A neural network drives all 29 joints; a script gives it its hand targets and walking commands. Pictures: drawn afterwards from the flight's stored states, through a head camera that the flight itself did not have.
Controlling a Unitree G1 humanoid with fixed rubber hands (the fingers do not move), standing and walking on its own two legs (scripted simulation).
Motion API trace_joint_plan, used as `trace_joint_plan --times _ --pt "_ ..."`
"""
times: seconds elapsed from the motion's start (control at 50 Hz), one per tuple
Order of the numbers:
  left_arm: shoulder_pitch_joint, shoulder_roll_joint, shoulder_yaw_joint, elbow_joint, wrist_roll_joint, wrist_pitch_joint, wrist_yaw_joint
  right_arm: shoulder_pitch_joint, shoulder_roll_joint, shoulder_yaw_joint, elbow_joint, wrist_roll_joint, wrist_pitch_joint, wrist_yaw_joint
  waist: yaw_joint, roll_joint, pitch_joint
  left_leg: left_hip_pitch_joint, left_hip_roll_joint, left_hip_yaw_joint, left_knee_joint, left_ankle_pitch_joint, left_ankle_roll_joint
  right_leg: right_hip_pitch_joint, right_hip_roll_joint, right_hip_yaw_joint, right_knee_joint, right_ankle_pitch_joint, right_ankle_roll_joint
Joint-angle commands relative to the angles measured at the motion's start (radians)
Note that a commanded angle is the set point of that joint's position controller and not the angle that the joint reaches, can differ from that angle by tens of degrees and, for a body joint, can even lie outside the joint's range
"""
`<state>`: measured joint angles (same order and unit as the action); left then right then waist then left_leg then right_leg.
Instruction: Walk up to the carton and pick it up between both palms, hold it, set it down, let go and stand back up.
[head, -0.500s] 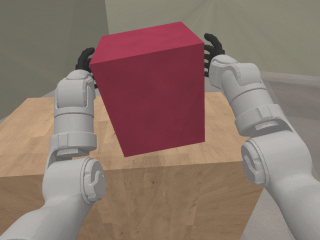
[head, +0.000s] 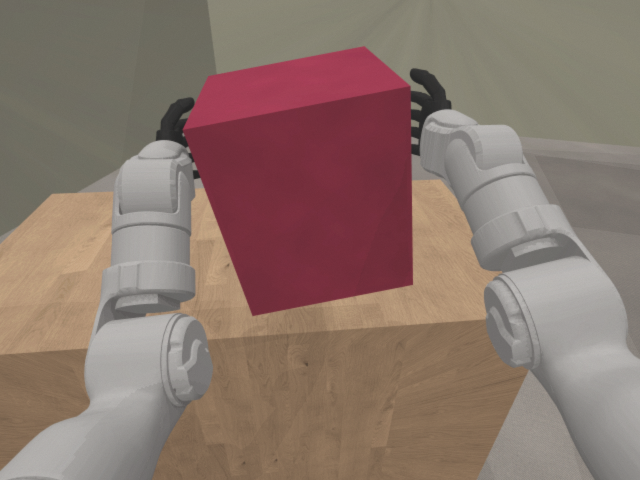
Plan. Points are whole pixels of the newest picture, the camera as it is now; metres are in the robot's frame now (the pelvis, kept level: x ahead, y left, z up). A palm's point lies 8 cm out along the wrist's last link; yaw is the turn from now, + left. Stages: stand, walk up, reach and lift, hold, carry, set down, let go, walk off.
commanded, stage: set down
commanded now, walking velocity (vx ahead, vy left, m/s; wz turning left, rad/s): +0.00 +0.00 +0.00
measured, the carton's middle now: (309, 179) +0.41 +0.00 +0.26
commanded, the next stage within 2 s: none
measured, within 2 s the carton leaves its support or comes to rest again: neither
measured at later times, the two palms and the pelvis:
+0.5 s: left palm (150, 152) +0.41 +0.19 +0.30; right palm (395, 143) +0.40 -0.11 +0.31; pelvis +0.02 -0.01 +0.00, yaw +2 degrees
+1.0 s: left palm (162, 172) +0.41 +0.18 +0.28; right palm (398, 168) +0.40 -0.12 +0.27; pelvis +0.00 +0.00 +0.00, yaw +0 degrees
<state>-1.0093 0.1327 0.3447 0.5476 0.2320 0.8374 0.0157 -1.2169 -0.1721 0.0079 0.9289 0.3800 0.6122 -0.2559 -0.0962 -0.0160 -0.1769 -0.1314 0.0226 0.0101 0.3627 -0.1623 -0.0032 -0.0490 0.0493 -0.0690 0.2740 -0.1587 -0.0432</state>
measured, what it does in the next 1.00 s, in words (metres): stands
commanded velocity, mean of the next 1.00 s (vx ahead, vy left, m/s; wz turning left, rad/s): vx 0.00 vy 0.00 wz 0.00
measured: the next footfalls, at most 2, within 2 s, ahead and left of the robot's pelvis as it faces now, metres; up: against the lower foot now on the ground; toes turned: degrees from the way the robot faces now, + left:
none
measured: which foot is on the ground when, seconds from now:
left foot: down 0.00-1.00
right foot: down 0.00-1.00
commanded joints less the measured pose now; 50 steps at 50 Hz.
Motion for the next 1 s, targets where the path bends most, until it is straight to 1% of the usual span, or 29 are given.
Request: trace_joint_plan --times 0.0,0.02,0.08,0.14,0.18,0.2,0.24,0.26,0.28,0.32,0.36,0.38,0.4,0.42,0.46,0.52,0.54,0.58,0.6,0.66,0.72,0.74,0.76,0.8,0.82,0.88,0.9,0.96,0.98 --pt "-0.879 -0.551 -0.321 -0.166 -0.218 -0.091 -0.136 -0.778 0.633 0.165 -0.318 0.169 -0.051 0.095 0.002 0.056 -0.325 0.186 -0.039 -0.074 0.001 0.216 -0.021 0.002 -0.010 0.074 -0.029 0.233 0.090" --pt "-0.886 -0.548 -0.310 -0.162 -0.218 -0.099 -0.136 -0.787 0.642 0.167 -0.328 0.163 -0.057 0.094 0.014 0.046 -0.327 0.182 -0.042 -0.074 -0.001 0.202 -0.017 0.004 -0.011 0.073 -0.031 0.222 0.090" --pt "-0.902 -0.526 -0.253 -0.110 -0.179 -0.141 -0.143 -0.762 0.599 0.082 -0.232 0.103 -0.101 0.113 0.016 0.068 -0.257 0.152 -0.029 -0.073 -0.039 0.094 -0.017 -0.038 -0.017 0.064 -0.048 0.089 0.081" --pt "-0.882 -0.457 -0.167 0.025 -0.110 -0.192 -0.165 -0.712 0.555 -0.031 -0.079 -0.009 -0.151 0.134 0.008 0.030 -0.150 0.138 -0.023 -0.059 -0.071 0.002 0.004 -0.065 -0.030 0.059 -0.073 -0.019 0.080" --pt "-0.836 -0.420 -0.128 0.066 -0.066 -0.223 -0.183 -0.649 0.522 -0.083 0.001 -0.078 -0.188 0.143 0.001 0.030 -0.126 0.168 -0.024 -0.042 -0.085 0.022 0.010 -0.047 -0.030 0.048 -0.071 -0.007 0.075" --pt "-0.814 -0.394 -0.102 0.107 -0.044 -0.232 -0.197 -0.641 0.522 -0.105 0.009 -0.106 -0.206 0.144 0.006 0.010 -0.092 0.155 -0.031 -0.035 -0.087 0.019 0.016 -0.031 -0.038 0.050 -0.082 -0.008 0.080" --pt "-0.770 -0.372 -0.089 0.119 -0.015 -0.242 -0.221 -0.609 0.518 -0.118 0.017 -0.138 -0.229 0.143 0.005 -0.003 -0.087 0.178 -0.037 -0.025 -0.092 0.068 0.025 0.014 -0.045 0.048 -0.078 0.062 0.088" --pt "-0.755 -0.366 -0.076 0.130 -0.004 -0.242 -0.232 -0.590 0.507 -0.133 0.036 -0.158 -0.239 0.139 -0.008 -0.005 -0.057 0.180 -0.040 -0.022 -0.093 0.094 0.028 0.024 -0.051 0.051 -0.077 0.096 0.087" --pt "-0.725 -0.356 -0.072 0.145 0.009 -0.239 -0.244 -0.578 0.504 -0.130 0.026 -0.166 -0.250 0.136 -0.012 -0.001 -0.024 0.185 -0.042 -0.018 -0.094 0.128 0.025 0.042 -0.049 0.044 -0.074 0.152 0.090" --pt "-0.696 -0.362 -0.088 0.103 0.017 -0.236 -0.262 -0.576 0.504 -0.105 -0.025 -0.156 -0.272 0.128 -0.019 0.010 -0.044 0.207 -0.048 -0.011 -0.082 0.207 0.018 0.098 -0.049 0.035 -0.053 0.263 0.095" --pt "-0.687 -0.413 -0.147 0.049 -0.012 -0.238 -0.267 -0.591 0.503 -0.091 -0.080 -0.148 -0.304 0.122 -0.036 0.059 -0.098 0.260 -0.046 -0.017 -0.053 0.303 -0.006 0.111 -0.036 0.019 -0.039 0.312 0.085" --pt "-0.687 -0.442 -0.188 0.002 -0.025 -0.245 -0.263 -0.599 0.516 -0.056 -0.133 -0.138 -0.326 0.121 -0.034 0.082 -0.136 0.286 -0.044 -0.015 -0.026 0.381 -0.024 0.121 -0.027 0.009 -0.030 0.349 0.082" --pt "-0.684 -0.486 -0.222 -0.028 -0.043 -0.246 -0.257 -0.601 0.508 -0.052 -0.163 -0.136 -0.345 0.121 -0.046 0.103 -0.169 0.329 -0.042 -0.023 -0.007 0.440 -0.038 0.116 -0.017 -0.004 -0.026 0.372 0.079" --pt "-0.677 -0.499 -0.234 -0.059 -0.051 -0.252 -0.249 -0.616 0.522 -0.023 -0.205 -0.131 -0.363 0.121 -0.039 0.092 -0.203 0.359 -0.042 -0.026 0.011 0.501 -0.044 0.119 -0.013 -0.006 -0.023 0.400 0.079" --pt "-0.684 -0.548 -0.293 -0.117 -0.071 -0.260 -0.232 -0.639 0.525 0.018 -0.274 -0.130 -0.393 0.123 -0.042 0.131 -0.270 0.398 -0.039 -0.034 0.035 0.563 -0.060 0.113 -0.009 -0.017 -0.014 0.397 0.073" --pt "-0.672 -0.589 -0.360 -0.204 -0.090 -0.268 -0.201 -0.625 0.534 0.050 -0.330 -0.130 -0.425 0.129 -0.046 0.154 -0.313 0.444 -0.031 -0.042 0.064 0.618 -0.078 0.091 -0.004 -0.026 -0.012 0.399 0.071" --pt "-0.676 -0.587 -0.363 -0.204 -0.079 -0.267 -0.189 -0.615 0.531 0.053 -0.308 -0.134 -0.426 0.133 -0.049 0.163 -0.298 0.446 -0.032 -0.036 0.061 0.601 -0.075 0.076 -0.004 -0.030 -0.016 0.372 0.075" --pt "-0.654 -0.586 -0.357 -0.205 -0.076 -0.269 -0.176 -0.591 0.532 0.054 -0.303 -0.154 -0.435 0.142 -0.043 0.139 -0.266 0.428 -0.033 -0.040 0.053 0.552 -0.069 0.072 -0.007 -0.035 -0.019 0.347 0.077" --pt "-0.643 -0.572 -0.349 -0.196 -0.064 -0.268 -0.175 -0.588 0.539 0.059 -0.304 -0.164 -0.439 0.146 -0.029 0.127 -0.259 0.406 -0.036 -0.032 0.041 0.502 -0.057 0.077 -0.014 -0.029 -0.020 0.334 0.078" --pt "-0.638 -0.560 -0.329 -0.158 -0.059 -0.270 -0.170 -0.580 0.547 0.033 -0.274 -0.192 -0.444 0.159 -0.013 0.095 -0.217 0.333 -0.043 -0.020 0.006 0.356 -0.032 0.081 -0.030 -0.021 -0.018 0.291 0.090" --pt "-0.646 -0.545 -0.298 -0.093 -0.048 -0.284 -0.170 -0.595 0.561 0.015 -0.232 -0.223 -0.456 0.173 0.003 0.069 -0.208 0.278 -0.046 -0.011 -0.022 0.263 -0.011 0.085 -0.041 -0.015 -0.017 0.260 0.094" --pt "-0.658 -0.541 -0.289 -0.085 -0.043 -0.294 -0.168 -0.603 0.562 0.005 -0.227 -0.230 -0.463 0.180 0.016 0.063 -0.216 0.266 -0.047 -0.002 -0.030 0.230 -0.005 0.089 -0.046 -0.011 -0.016 0.242 0.097" --pt "-0.655 -0.527 -0.261 -0.028 -0.026 -0.298 -0.168 -0.620 0.559 -0.013 -0.199 -0.251 -0.463 0.186 0.027 0.039 -0.182 0.252 -0.049 0.004 -0.043 0.192 -0.001 0.077 -0.043 -0.014 -0.019 0.204 0.104" --pt "-0.654 -0.507 -0.223 0.040 -0.017 -0.309 -0.168 -0.606 0.545 -0.065 -0.137 -0.291 -0.467 0.198 0.035 0.037 -0.147 0.234 -0.042 0.007 -0.070 0.112 0.009 0.054 -0.050 -0.012 -0.035 0.116 0.093" --pt "-0.667 -0.500 -0.215 0.054 -0.019 -0.320 -0.167 -0.615 0.551 -0.077 -0.129 -0.301 -0.474 0.203 0.043 0.027 -0.146 0.223 -0.042 0.012 -0.073 0.110 0.012 0.044 -0.051 -0.007 -0.037 0.109 0.090" --pt "-0.696 -0.503 -0.199 0.110 -0.017 -0.342 -0.156 -0.626 0.522 -0.160 -0.063 -0.353 -0.492 0.220 0.033 0.053 -0.127 0.247 -0.030 0.012 -0.085 0.077 -0.004 -0.015 -0.044 -0.018 -0.047 0.028 0.071" --pt "-0.695 -0.496 -0.178 0.134 -0.014 -0.348 -0.154 -0.620 0.520 -0.184 -0.031 -0.375 -0.492 0.225 0.031 0.023 -0.120 0.247 -0.028 0.013 -0.091 0.064 0.000 -0.024 -0.043 -0.019 -0.057 0.009 0.068" --pt "-0.717 -0.483 -0.159 0.160 -0.008 -0.374 -0.147 -0.643 0.528 -0.218 -0.028 -0.404 -0.510 0.234 0.044 0.015 -0.174 0.257 -0.030 0.027 -0.088 0.068 0.010 -0.012 -0.046 -0.007 -0.050 0.020 0.069" --pt "-0.719 -0.502 -0.156 0.171 -0.015 -0.381 -0.142 -0.647 0.528 -0.238 -0.016 -0.415 -0.519 0.236 0.040 0.026 -0.199 0.260 -0.025 0.022 -0.084 0.084 0.004 -0.012 -0.039 -0.016 -0.047 0.037 0.068"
